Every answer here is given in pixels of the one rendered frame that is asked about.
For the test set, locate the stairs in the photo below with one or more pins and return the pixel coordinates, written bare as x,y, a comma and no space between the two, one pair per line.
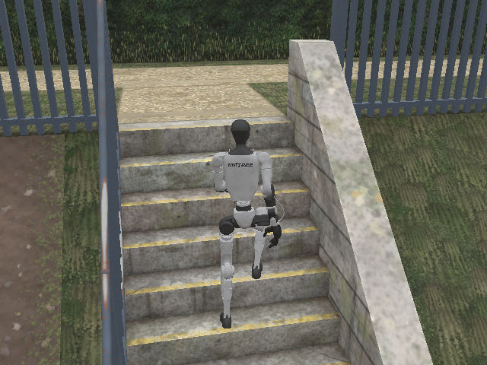
172,258

